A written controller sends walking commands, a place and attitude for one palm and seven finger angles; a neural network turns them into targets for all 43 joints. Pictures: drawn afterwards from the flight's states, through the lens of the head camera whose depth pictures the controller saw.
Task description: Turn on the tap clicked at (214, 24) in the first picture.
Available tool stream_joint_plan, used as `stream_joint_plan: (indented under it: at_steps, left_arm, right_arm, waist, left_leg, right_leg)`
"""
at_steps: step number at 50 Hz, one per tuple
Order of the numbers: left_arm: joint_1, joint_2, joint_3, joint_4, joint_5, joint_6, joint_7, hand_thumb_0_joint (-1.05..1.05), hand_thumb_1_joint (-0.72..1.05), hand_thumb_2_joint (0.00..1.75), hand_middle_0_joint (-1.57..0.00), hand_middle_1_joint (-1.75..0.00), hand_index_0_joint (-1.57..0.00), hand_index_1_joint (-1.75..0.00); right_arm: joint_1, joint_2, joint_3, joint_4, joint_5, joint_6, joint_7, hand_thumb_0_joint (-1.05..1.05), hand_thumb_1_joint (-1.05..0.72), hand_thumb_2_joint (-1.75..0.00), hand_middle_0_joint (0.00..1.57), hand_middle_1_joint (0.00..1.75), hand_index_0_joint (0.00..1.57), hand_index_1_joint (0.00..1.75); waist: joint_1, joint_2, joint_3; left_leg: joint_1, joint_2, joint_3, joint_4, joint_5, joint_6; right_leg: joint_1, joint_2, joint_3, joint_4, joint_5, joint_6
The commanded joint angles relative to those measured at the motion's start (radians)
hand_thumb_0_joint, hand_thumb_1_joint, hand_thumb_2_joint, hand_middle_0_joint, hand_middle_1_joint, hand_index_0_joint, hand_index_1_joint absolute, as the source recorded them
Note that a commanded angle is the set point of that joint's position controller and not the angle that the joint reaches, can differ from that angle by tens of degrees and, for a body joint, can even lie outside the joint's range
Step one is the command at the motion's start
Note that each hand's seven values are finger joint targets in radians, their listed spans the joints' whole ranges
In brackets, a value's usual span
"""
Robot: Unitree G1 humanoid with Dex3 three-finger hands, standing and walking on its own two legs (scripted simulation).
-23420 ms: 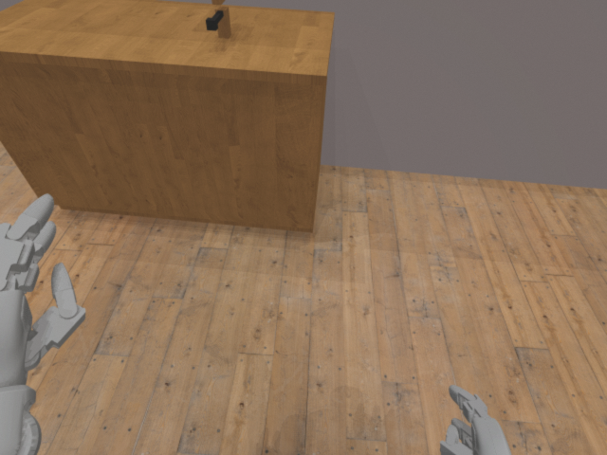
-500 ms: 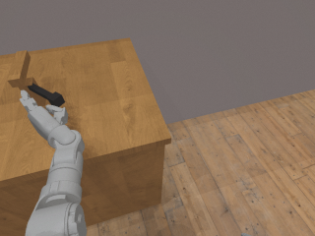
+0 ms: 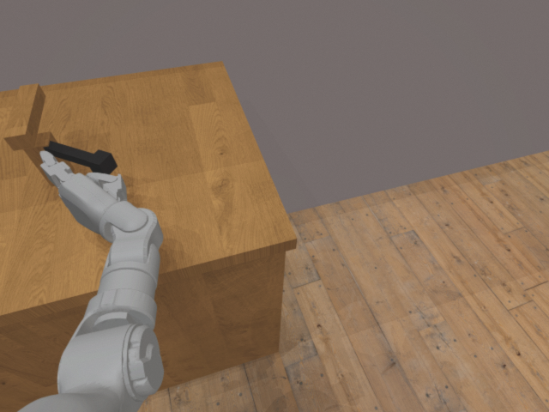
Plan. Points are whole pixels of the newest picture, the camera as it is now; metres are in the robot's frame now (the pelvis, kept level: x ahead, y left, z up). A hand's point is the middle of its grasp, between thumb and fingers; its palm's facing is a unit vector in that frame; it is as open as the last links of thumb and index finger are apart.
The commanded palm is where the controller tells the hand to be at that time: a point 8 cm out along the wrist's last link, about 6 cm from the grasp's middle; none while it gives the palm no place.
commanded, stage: push the lever round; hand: left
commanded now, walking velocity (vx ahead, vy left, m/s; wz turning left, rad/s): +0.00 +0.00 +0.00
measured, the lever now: (102, 163) +0.46 +0.27 +0.11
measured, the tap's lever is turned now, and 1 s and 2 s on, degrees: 52 76 77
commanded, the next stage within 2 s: lift the hand up off the lever in 0.62 s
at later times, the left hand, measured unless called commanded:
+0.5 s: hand (133, 169) +0.46 +0.23 +0.10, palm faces +0.84 -0.54 -0.09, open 7.6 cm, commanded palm +0.41 +0.24 +0.10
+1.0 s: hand (134, 158) +0.48 +0.23 +0.10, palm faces +0.83 -0.55 -0.09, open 7.8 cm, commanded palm +0.42 +0.24 +0.11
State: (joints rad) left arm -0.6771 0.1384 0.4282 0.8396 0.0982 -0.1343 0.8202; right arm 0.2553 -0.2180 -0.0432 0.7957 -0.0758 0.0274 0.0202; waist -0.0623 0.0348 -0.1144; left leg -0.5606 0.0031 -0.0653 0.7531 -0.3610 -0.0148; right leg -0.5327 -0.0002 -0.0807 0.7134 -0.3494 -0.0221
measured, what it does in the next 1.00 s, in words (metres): stands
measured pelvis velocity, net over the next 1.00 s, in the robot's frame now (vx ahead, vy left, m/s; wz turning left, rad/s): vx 0.01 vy -0.01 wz -0.02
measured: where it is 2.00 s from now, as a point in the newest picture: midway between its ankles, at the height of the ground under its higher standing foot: outside the picture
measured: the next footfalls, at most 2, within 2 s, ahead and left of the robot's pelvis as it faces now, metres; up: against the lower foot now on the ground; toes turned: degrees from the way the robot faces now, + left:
none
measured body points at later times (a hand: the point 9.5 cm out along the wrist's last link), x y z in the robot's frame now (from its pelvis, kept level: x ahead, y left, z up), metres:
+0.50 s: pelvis +0.00 -0.01 +0.00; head +0.04 -0.01 +0.44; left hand +0.41 +0.25 +0.11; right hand +0.04 -0.26 -0.14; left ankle +0.01 +0.13 -0.71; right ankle +0.00 -0.11 -0.71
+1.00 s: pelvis +0.01 -0.01 +0.00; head +0.06 -0.01 +0.45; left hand +0.43 +0.26 +0.11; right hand +0.02 -0.26 -0.14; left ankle +0.01 +0.13 -0.71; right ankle +0.00 -0.11 -0.71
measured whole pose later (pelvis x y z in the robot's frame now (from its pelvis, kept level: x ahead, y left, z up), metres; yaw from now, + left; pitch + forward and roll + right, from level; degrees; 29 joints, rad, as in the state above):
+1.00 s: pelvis +0.01 -0.01 +0.00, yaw -1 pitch +13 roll -1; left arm -0.84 0.24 0.53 1.02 0.14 -0.15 0.84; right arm 0.33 -0.22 -0.05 0.80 -0.10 0.05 0.05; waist -0.12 0.04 -0.12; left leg -0.61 0.02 -0.06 0.76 -0.37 -0.02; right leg -0.59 0.02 -0.07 0.72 -0.35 -0.03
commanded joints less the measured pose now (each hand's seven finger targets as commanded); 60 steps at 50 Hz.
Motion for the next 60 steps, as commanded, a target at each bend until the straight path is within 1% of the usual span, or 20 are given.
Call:
stream_joint_plan:
  at_steps: [1,8,9,13,14,19,21,24,25,29,33,34,35,39,42,48,49,50,53,60]
  left_arm:
    - [-0.504,0.173,-0.045,-0.191,0.047,-0.064,0.015,0.00,0.90,0.90,-0.15,-0.15,-0.15,-0.15]
    - [-0.548,0.186,-0.038,-0.140,0.062,-0.072,0.026,0.00,0.90,0.90,-0.15,-0.15,-0.15,-0.15]
    - [-0.528,0.203,-0.016,-0.131,0.064,-0.071,0.029,0.00,0.90,0.90,-0.15,-0.15,-0.15,-0.15]
    - [-0.563,0.166,-0.054,-0.119,0.063,-0.075,0.030,0.00,0.90,0.90,-0.15,-0.15,-0.15,-0.15]
    - [-0.551,0.204,-0.012,-0.101,0.065,-0.074,0.035,0.00,0.90,0.90,-0.15,-0.15,-0.15,-0.15]
    - [-0.582,0.225,-0.006,-0.092,0.077,-0.074,0.036,0.00,0.90,0.90,-0.15,-0.15,-0.15,-0.15]
    - [-0.583,0.222,-0.008,-0.085,0.076,-0.080,0.036,0.00,0.90,0.90,-0.15,-0.15,-0.15,-0.15]
    - [-0.594,0.271,0.027,-0.061,0.081,-0.081,0.036,0.00,0.90,0.90,-0.15,-0.15,-0.15,-0.15]
    - [-0.621,0.252,0.004,-0.060,0.081,-0.084,0.034,0.00,0.90,0.90,-0.15,-0.15,-0.15,-0.15]
    - [-0.648,0.291,0.030,-0.023,0.089,-0.090,0.036,0.00,0.90,0.90,-0.15,-0.15,-0.15,-0.15]
    - [-0.672,0.275,0.009,-0.002,0.091,-0.093,0.036,0.00,0.90,0.90,-0.15,-0.15,-0.15,-0.15]
    - [-0.656,0.309,0.042,0.021,0.092,-0.093,0.038,0.00,0.90,0.90,-0.15,-0.15,-0.15,-0.15]
    - [-0.677,0.292,0.022,0.026,0.089,-0.091,0.037,0.00,0.90,0.90,-0.15,-0.15,-0.15,-0.15]
    - [-0.665,0.347,0.070,0.006,0.090,-0.094,0.033,0.00,0.90,0.90,-0.15,-0.15,-0.15,-0.15]
    - [-0.625,0.332,0.058,-0.023,0.084,-0.089,0.025,0.00,0.90,0.90,-0.15,-0.15,-0.15,-0.15]
    - [-0.631,0.355,0.070,-0.040,0.079,-0.069,0.016,0.00,0.90,0.90,-0.15,-0.15,-0.15,-0.15]
    - [-0.634,0.359,0.070,-0.059,0.083,-0.071,0.013,0.00,0.90,0.90,-0.15,-0.15,-0.15,-0.15]
    - [-0.651,0.324,0.036,-0.082,0.081,-0.074,0.010,0.00,0.90,0.90,-0.15,-0.15,-0.15,-0.15]
    - [-0.603,0.307,0.032,-0.053,0.072,-0.058,0.006,0.00,0.90,0.90,-0.15,-0.15,-0.15,-0.15]
    - [-0.589,0.266,0.006,-0.125,0.052,-0.036,-0.005,0.00,0.90,0.90,-0.15,-0.15,-0.15,-0.15]
  right_arm:
    - [0.013,-0.137,-0.043,-0.089,-0.009,-0.033,-0.003,0.00,-0.90,-0.90,0.20,0.30,0.20,0.30]
    - [0.038,-0.140,-0.045,-0.083,-0.018,-0.027,0.005,0.00,-0.90,-0.90,0.20,0.30,0.20,0.30]
    - [0.039,-0.142,-0.047,-0.077,-0.020,-0.025,0.004,0.00,-0.90,-0.90,0.20,0.30,0.20,0.30]
    - [0.050,-0.140,-0.046,-0.078,-0.021,-0.027,0.013,0.00,-0.90,-0.90,0.20,0.30,0.20,0.30]
    - [0.054,-0.145,-0.047,-0.070,-0.023,-0.025,0.011,0.00,-0.90,-0.90,0.20,0.30,0.20,0.30]
    - [0.067,-0.144,-0.048,-0.067,-0.025,-0.018,0.011,0.00,-0.90,-0.90,0.20,0.30,0.20,0.30]
    - [0.070,-0.142,-0.048,-0.075,-0.023,-0.019,0.013,0.00,-0.90,-0.90,0.20,0.30,0.20,0.30]
    - [0.073,-0.146,-0.047,-0.068,-0.025,-0.017,0.009,0.00,-0.90,-0.90,0.20,0.30,0.20,0.30]
    - [0.078,-0.144,-0.044,-0.072,-0.024,-0.017,0.010,0.00,-0.90,-0.90,0.20,0.30,0.20,0.30]
    - [0.088,-0.149,-0.045,-0.062,-0.027,-0.016,0.008,0.00,-0.90,-0.90,0.20,0.30,0.20,0.30]
    - [0.103,-0.148,-0.043,-0.067,-0.029,-0.018,0.014,0.00,-0.90,-0.90,0.20,0.30,0.20,0.30]
    - [0.107,-0.152,-0.044,-0.060,-0.030,-0.015,0.013,0.00,-0.90,-0.90,0.20,0.30,0.20,0.30]
    - [0.109,-0.152,-0.040,-0.063,-0.029,-0.015,0.013,0.00,-0.90,-0.90,0.20,0.30,0.20,0.30]
    - [0.122,-0.154,-0.044,-0.069,-0.031,-0.008,0.014,0.00,-0.90,-0.90,0.20,0.30,0.20,0.30]
    - [0.130,-0.149,-0.047,-0.084,-0.027,-0.007,0.018,0.00,-0.90,-0.90,0.20,0.30,0.20,0.30]
    - [0.124,-0.155,-0.045,-0.082,-0.021,-0.005,0.014,0.00,-0.90,-0.90,0.20,0.30,0.20,0.30]
    - [0.123,-0.156,-0.047,-0.076,-0.021,-0.004,0.013,0.00,-0.90,-0.90,0.20,0.30,0.20,0.30]
    - [0.122,-0.152,-0.046,-0.078,-0.021,-0.007,0.016,0.00,-0.90,-0.90,0.20,0.30,0.20,0.30]
    - [0.119,-0.153,-0.046,-0.075,-0.020,-0.011,0.017,0.00,-0.90,-0.90,0.20,0.30,0.20,0.30]
    - [0.110,-0.152,-0.048,-0.076,-0.015,-0.005,0.016,0.00,-0.90,-0.90,0.20,0.30,0.20,0.30]
  waist:
    - [-0.032,0.002,-0.314]
    - [-0.043,-0.015,-0.328]
    - [-0.031,0.018,-0.326]
    - [-0.050,-0.005,-0.330]
    - [-0.041,-0.005,-0.318]
    - [-0.048,0.017,-0.328]
    - [-0.053,-0.021,-0.332]
    - [-0.051,-0.002,-0.323]
    - [-0.064,-0.008,-0.323]
    - [-0.066,0.002,-0.315]
    - [-0.077,0.003,-0.343]
    - [-0.068,0.011,-0.336]
    - [-0.084,-0.003,-0.333]
    - [-0.060,0.026,-0.380]
    - [-0.052,0.011,-0.410]
    - [-0.061,-0.013,-0.349]
    - [-0.054,0.022,-0.350]
    - [-0.063,0.041,-0.355]
    - [-0.059,0.006,-0.330]
    - [-0.050,0.033,-0.343]
  left_leg:
    - [0.142,-0.014,0.027,-0.076,0.271,0.019]
    - [0.130,-0.014,0.027,-0.066,0.276,0.021]
    - [0.135,-0.014,0.025,-0.067,0.283,0.018]
    - [0.131,-0.013,0.027,-0.060,0.283,0.021]
    - [0.121,-0.015,0.025,-0.063,0.274,0.022]
    - [0.117,-0.014,0.031,-0.062,0.278,0.024]
    - [0.107,-0.015,0.036,-0.057,0.273,0.031]
    - [0.082,-0.018,0.040,-0.059,0.239,0.034]
    - [0.082,-0.018,0.039,-0.060,0.237,0.036]
    - [0.073,-0.019,0.037,-0.056,0.218,0.039]
    - [0.079,-0.018,0.038,-0.046,0.238,0.039]
    - [0.069,-0.019,0.034,-0.049,0.229,0.038]
    - [0.063,-0.018,0.039,-0.047,0.228,0.041]
    - [0.077,-0.019,0.041,-0.045,0.267,0.040]
    - [0.092,-0.016,0.049,-0.043,0.317,0.040]
    - [0.072,-0.016,0.054,-0.066,0.274,0.047]
    - [0.097,-0.014,0.046,-0.071,0.286,0.043]
    - [0.125,-0.012,0.046,-0.073,0.305,0.041]
    - [0.115,-0.014,0.045,-0.078,0.296,0.041]
    - [0.186,-0.008,0.037,-0.094,0.389,0.029]
  right_leg:
    - [0.128,0.011,0.008,-0.080,0.241,-0.003]
    - [0.121,0.014,0.007,-0.070,0.250,-0.002]
    - [0.116,0.016,0.009,-0.070,0.246,-0.005]
    - [0.106,0.016,0.007,-0.066,0.253,-0.001]
    - [0.111,0.017,0.008,-0.071,0.245,-0.002]
    - [0.116,0.015,0.011,-0.070,0.262,0.000]
    - [0.126,0.015,0.013,-0.071,0.270,0.004]
    - [0.128,0.013,0.021,-0.077,0.255,0.005]
    - [0.122,0.012,0.020,-0.075,0.254,0.007]
    - [0.107,0.014,0.023,-0.078,0.235,0.007]
    - [0.100,0.017,0.021,-0.068,0.255,0.009]
    - [0.098,0.017,0.022,-0.070,0.242,0.007]
    - [0.096,0.016,0.023,-0.069,0.251,0.011]
    - [0.132,0.018,0.026,-0.062,0.291,0.008]
    - [0.170,0.020,0.024,-0.058,0.349,0.011]
    - [0.187,0.018,0.027,-0.087,0.331,0.016]
    - [0.176,0.021,0.024,-0.086,0.320,0.009]
    - [0.164,0.022,0.020,-0.085,0.322,0.008]
    - [0.168,0.026,0.014,-0.093,0.313,0.008]
    - [0.183,0.027,0.004,-0.094,0.356,0.002]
